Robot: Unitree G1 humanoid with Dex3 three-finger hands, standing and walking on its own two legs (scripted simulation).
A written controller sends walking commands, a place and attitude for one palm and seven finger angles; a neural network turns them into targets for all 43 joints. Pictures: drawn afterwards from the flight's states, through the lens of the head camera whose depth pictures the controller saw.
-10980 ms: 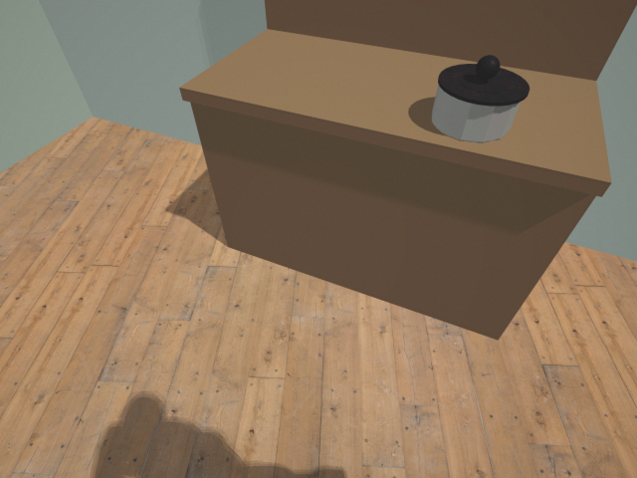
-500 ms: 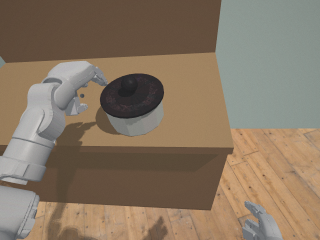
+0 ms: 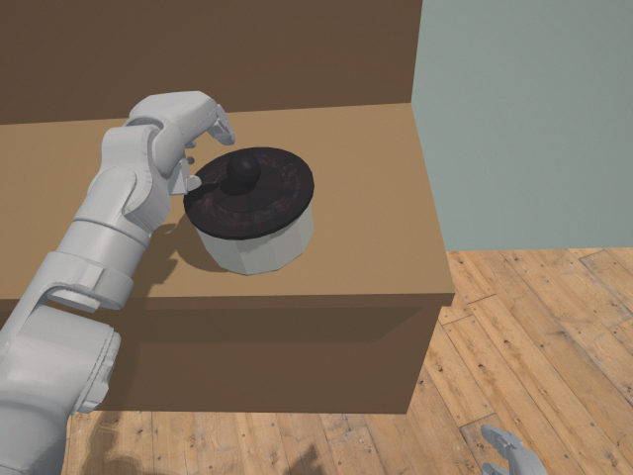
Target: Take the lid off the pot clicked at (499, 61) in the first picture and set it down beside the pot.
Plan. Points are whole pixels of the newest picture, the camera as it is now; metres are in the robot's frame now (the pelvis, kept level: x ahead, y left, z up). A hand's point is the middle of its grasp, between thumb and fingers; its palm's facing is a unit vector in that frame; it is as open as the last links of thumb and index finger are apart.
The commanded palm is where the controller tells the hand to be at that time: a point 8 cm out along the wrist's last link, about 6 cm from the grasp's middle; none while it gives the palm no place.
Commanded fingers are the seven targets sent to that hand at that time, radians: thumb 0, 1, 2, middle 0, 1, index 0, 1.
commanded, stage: move the open hand above the knob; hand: left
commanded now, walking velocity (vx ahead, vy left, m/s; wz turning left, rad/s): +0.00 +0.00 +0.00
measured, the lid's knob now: (243, 170) +0.52 +0.12 +0.11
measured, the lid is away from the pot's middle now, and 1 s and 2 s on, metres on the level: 0.00 0.00 0.01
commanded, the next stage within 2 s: lower the open fingers around the knob in 1.04 s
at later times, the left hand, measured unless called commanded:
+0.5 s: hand (230, 129) +0.50 +0.11 +0.19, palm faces -0.25 -0.03 -0.97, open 10.2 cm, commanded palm +0.48 +0.13 +0.25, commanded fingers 0.00 -0.35 1.54 -0.84 -0.08 -0.84 -0.08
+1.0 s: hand (221, 137) +0.49 +0.13 +0.19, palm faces -0.26 -0.03 -0.97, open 10.2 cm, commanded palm +0.48 +0.13 +0.25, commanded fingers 0.00 -0.35 1.54 -0.84 -0.08 -0.84 -0.08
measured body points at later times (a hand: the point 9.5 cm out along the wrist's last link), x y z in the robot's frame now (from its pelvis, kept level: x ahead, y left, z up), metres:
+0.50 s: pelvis +0.01 +0.00 +0.00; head +0.04 -0.04 +0.45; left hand +0.51 +0.11 +0.25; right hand +0.06 -0.27 -0.14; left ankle +0.00 +0.10 -0.74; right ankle -0.02 -0.13 -0.74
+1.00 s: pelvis +0.01 +0.00 +0.00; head +0.04 -0.04 +0.45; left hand +0.50 +0.13 +0.24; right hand +0.13 -0.26 -0.13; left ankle +0.00 +0.10 -0.74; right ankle -0.02 -0.13 -0.74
